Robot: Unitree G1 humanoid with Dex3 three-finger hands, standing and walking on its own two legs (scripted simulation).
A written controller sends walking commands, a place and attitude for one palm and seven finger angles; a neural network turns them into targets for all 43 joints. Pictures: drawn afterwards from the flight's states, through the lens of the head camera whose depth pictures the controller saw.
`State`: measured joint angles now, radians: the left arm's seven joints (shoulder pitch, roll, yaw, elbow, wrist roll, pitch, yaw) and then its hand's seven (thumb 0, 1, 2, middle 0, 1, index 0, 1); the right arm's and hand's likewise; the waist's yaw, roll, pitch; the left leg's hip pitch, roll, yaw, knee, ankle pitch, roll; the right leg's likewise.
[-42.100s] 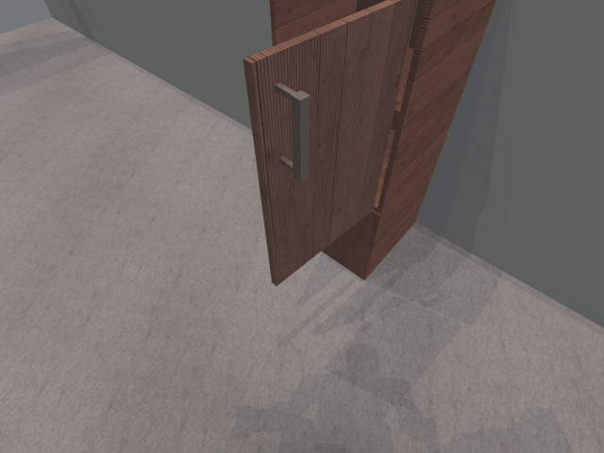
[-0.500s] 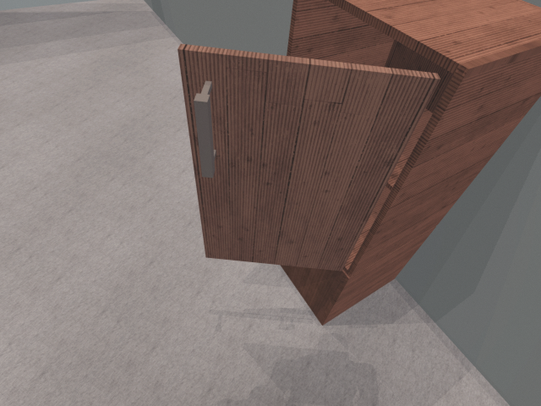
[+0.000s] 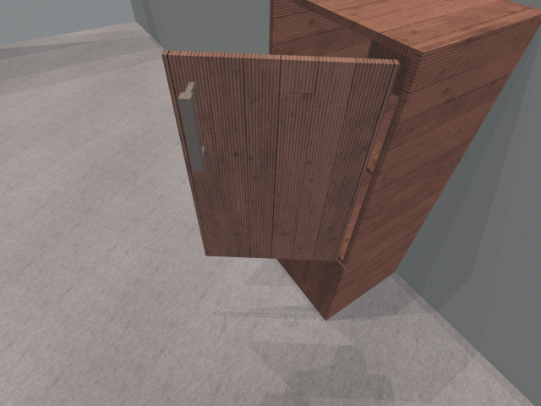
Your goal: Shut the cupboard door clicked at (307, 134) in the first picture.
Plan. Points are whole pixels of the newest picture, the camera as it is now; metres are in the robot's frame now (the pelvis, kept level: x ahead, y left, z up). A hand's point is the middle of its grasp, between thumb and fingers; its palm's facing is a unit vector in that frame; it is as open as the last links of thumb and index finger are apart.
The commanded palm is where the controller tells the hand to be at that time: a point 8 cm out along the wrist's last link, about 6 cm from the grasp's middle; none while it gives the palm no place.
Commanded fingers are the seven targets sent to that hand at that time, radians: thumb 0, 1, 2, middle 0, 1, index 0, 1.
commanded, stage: come to a stop and stand still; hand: left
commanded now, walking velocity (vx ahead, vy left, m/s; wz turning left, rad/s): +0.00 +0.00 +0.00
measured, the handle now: (194, 128) +0.55 +0.17 +0.12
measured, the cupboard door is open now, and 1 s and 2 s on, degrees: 54 54 54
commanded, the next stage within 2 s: look again from close up in 0.68 s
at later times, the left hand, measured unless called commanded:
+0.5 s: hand out of the picture -0.04 +0.12 -0.18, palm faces +0.06 -0.99 -0.13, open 7.4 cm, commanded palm none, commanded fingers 0.00 0.90 0.90 -0.20 -0.30 -0.20 -0.30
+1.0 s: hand out of the picture +0.01 +0.15 -0.19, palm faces +0.03 -0.98 -0.17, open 7.4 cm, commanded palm none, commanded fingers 0.00 0.90 0.90 -0.20 -0.30 -0.20 -0.30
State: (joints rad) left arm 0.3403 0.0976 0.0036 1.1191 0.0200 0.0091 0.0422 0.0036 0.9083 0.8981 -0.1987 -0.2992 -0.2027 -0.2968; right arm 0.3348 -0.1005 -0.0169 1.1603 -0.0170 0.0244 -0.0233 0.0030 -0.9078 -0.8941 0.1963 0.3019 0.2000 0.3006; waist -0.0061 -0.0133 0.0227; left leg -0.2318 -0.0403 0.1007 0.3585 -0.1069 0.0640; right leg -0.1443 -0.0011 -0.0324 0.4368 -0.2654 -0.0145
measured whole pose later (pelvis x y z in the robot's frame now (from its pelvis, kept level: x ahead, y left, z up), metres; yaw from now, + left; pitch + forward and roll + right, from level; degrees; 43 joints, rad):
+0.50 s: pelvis +0.00 -0.02 +0.00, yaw +0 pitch -1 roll +0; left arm 0.38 0.08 0.00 1.13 0.02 -0.01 0.05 0.00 0.91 0.90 -0.20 -0.30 -0.20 -0.30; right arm 0.31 -0.09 -0.01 1.15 -0.02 0.01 -0.03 0.01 -0.92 -0.89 0.20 0.30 0.20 0.30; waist 0.00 -0.01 0.02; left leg -0.25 -0.01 0.09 0.39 -0.12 0.04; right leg -0.15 0.03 -0.04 0.43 -0.27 -0.04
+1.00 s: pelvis +0.02 -0.01 -0.01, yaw +1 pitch -2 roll -1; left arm 0.34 0.13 -0.01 1.07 0.02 -0.03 0.06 0.00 0.91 0.90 -0.20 -0.30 -0.20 -0.30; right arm 0.30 -0.14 0.00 1.08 -0.02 -0.01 -0.03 0.02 -0.93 -0.89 0.20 0.30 0.20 0.30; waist -0.01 0.00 0.02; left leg -0.28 -0.01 0.07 0.53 -0.22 0.05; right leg -0.14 0.03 -0.06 0.49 -0.33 -0.04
